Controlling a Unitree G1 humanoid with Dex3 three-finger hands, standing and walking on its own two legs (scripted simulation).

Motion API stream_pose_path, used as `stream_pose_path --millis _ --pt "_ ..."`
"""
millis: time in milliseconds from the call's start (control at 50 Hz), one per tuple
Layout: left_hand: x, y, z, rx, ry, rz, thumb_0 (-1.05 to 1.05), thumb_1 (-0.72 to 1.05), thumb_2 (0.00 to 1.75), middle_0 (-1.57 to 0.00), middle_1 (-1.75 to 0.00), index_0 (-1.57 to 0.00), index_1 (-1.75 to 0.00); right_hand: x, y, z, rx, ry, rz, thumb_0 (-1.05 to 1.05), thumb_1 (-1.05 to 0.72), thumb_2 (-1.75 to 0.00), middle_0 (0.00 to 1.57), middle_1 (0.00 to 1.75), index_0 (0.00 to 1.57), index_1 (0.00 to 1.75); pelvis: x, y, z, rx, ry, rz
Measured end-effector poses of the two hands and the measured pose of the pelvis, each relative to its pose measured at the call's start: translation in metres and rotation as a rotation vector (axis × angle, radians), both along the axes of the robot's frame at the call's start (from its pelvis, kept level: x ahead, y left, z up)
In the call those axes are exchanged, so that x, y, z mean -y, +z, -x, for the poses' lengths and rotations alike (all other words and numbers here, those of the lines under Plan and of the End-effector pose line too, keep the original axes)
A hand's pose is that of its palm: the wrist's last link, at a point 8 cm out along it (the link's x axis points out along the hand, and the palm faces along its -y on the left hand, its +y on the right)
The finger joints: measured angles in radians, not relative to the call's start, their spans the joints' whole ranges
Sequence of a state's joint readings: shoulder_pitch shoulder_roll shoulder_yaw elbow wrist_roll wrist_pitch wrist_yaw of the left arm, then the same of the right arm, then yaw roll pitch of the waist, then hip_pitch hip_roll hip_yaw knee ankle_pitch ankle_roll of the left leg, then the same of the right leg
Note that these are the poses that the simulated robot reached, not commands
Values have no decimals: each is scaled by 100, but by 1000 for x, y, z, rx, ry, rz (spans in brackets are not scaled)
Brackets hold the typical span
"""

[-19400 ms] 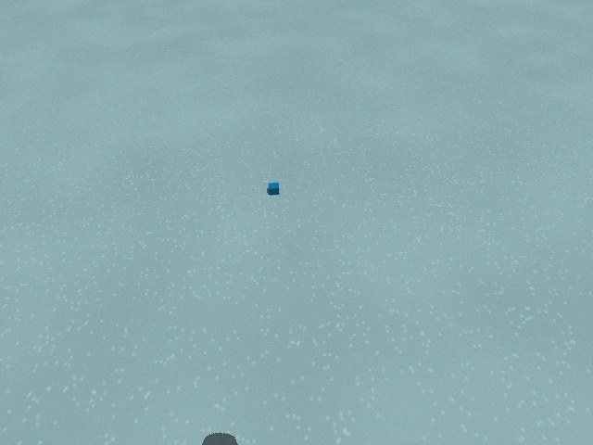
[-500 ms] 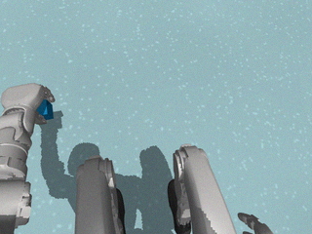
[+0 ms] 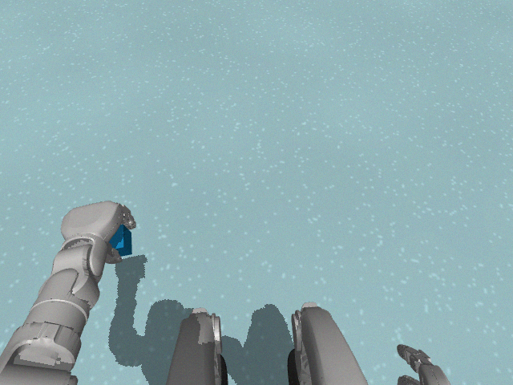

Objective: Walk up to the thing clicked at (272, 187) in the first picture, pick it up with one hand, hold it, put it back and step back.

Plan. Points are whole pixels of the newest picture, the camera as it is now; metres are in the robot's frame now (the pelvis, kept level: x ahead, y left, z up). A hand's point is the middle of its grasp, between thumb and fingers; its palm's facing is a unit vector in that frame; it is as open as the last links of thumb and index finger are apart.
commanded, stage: lift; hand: left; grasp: from above
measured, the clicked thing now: (113, 242) +0.39 +0.26 -0.10
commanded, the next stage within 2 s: hold in 0.68 s
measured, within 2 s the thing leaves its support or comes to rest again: neither
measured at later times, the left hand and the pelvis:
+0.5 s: hand (97, 218) +0.37 +0.23 +0.04, palm faces -0.43 -0.10 -0.90, open 7.2 cm; pelvis +0.04 -0.01 +0.12, yaw +0 degrees
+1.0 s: hand (86, 185) +0.39 +0.22 +0.10, palm faces -0.42 -0.09 -0.90, open 7.2 cm; pelvis +0.07 +0.00 +0.16, yaw +0 degrees
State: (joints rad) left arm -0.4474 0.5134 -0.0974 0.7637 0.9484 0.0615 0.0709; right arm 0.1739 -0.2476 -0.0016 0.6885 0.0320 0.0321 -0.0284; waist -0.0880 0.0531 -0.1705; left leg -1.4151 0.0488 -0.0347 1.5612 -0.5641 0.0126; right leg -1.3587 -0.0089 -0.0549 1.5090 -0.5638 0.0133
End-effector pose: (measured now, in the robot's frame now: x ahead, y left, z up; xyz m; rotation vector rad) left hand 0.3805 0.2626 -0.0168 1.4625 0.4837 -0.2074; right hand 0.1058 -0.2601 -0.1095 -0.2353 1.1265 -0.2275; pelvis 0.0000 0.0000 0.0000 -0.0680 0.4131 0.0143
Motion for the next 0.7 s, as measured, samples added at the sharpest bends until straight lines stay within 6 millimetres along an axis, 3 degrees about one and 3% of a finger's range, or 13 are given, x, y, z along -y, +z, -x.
stream_pose_path --millis 160,280,460,700 --pt "11 46 18 -37 -5 4 0 44 7 -96 -16 -100 -13 0 53 -3 42 -21 -1 1 -89 -90 20 30 20 30 2 53 -13 78 4 -17" --pt "23 75 19 -11 -19 -2 0 44 7 -96 -16 -100 -13 3 81 -5 47 -32 3 1 -89 -90 20 30 20 30 3 82 -22 124 3 -27" --pt "32 113 6 -1 2 -18 0 43 8 -96 -16 -100 -13 7 110 -4 39 -55 -12 1 -89 -90 20 30 20 30 5 115 -35 182 -6 -43" --pt "40 139 5 -17 2 -5 -1 42 8 -97 -14 -102 -11 9 136 -14 28 -63 -23 1 -89 -90 20 30 20 30 6 144 -51 232 -10 -54"
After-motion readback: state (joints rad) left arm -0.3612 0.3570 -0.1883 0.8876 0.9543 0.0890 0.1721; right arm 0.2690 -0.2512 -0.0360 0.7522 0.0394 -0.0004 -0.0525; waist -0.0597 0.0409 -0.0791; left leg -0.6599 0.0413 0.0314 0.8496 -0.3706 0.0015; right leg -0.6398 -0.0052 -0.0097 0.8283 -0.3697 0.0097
